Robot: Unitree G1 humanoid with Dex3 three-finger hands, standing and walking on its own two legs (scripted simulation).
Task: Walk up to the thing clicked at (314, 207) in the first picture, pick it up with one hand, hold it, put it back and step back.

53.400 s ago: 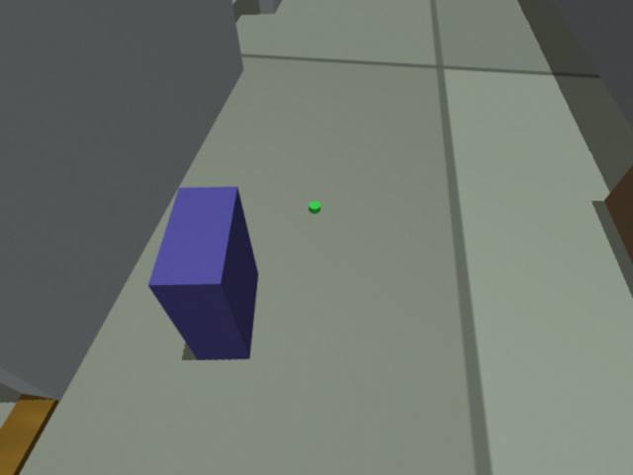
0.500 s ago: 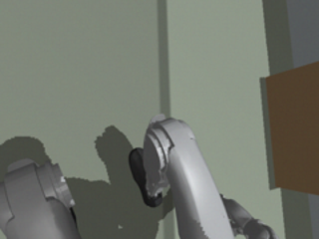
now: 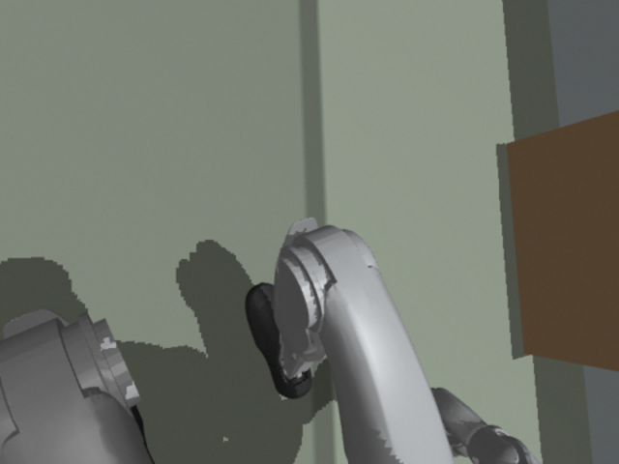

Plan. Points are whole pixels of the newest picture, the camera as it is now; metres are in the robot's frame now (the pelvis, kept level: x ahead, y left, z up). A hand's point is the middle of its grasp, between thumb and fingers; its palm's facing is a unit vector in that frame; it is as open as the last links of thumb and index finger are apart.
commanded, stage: close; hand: left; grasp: from above
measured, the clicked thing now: out of the picture +0.45 +0.37 -0.29
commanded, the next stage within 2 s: settle in 1.76 s
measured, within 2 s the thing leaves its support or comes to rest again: neither
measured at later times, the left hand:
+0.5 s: hand out of the picture +0.44 +0.35 -0.25, palm faces -0.45 -0.15 -0.88, open 12.0 cm
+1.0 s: hand out of the picture +0.44 +0.36 -0.26, palm faces -0.44 -0.15 -0.88, open 9.7 cm
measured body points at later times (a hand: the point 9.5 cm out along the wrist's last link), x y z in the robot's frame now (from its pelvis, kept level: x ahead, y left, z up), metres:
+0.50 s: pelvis +0.00 +0.00 +0.00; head +0.28 +0.14 +0.32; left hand +0.46 +0.36 -0.20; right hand +0.06 -0.26 -0.05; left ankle +0.06 +0.12 -0.27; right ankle +0.13 -0.14 -0.27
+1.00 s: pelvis +0.00 +0.00 +0.00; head +0.28 +0.14 +0.31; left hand +0.46 +0.36 -0.20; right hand +0.06 -0.26 -0.05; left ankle +0.06 +0.12 -0.27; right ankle +0.13 -0.14 -0.27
